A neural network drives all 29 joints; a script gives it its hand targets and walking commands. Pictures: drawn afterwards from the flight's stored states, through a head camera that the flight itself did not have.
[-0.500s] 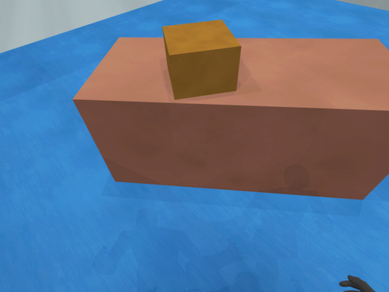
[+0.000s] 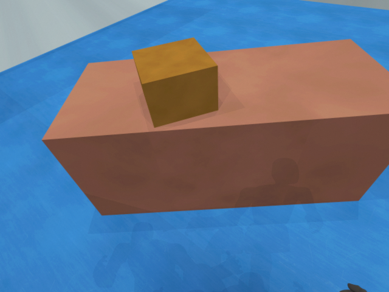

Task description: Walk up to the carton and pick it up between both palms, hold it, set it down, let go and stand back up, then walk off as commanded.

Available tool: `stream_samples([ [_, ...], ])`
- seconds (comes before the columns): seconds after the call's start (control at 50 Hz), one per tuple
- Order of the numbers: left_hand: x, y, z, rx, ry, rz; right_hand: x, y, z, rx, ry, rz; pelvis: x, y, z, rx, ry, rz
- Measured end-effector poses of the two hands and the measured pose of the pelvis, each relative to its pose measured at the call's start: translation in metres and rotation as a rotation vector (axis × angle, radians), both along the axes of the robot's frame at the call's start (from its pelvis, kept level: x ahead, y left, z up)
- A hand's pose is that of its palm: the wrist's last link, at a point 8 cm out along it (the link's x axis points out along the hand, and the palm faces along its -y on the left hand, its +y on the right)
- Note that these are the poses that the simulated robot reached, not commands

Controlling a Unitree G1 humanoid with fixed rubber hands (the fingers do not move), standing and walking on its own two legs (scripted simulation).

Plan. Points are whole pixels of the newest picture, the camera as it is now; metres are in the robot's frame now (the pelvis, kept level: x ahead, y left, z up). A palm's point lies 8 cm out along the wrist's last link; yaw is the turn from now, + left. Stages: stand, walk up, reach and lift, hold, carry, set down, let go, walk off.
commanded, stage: walk up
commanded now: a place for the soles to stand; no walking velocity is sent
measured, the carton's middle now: (174, 80) +0.88 +0.09 -0.02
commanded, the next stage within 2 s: none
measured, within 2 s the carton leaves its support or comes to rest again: neither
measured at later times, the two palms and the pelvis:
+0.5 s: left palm out of the picture +0.13 +0.37 -0.08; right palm out of the picture +0.12 -0.26 -0.08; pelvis +0.04 +0.06 +0.00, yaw -3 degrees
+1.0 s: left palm (36, 290) +0.17 +0.36 -0.06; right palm (350, 284) +0.16 -0.28 -0.07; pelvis +0.06 +0.04 +0.00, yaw -3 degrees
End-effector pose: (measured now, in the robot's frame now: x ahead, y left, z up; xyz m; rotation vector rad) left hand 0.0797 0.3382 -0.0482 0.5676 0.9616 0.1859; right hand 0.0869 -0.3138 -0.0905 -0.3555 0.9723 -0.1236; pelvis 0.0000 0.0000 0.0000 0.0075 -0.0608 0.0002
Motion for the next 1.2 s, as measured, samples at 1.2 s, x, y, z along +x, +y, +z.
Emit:
stream_samples([
  [1.2, 0.122, 0.021, -0.002, -0.040, -0.038, -0.044, 0.118, 0.017, 0.020, -0.045, -0.094, -0.012, 0.108, 0.028, 0.002, 0.000, 0.042, -0.053],
])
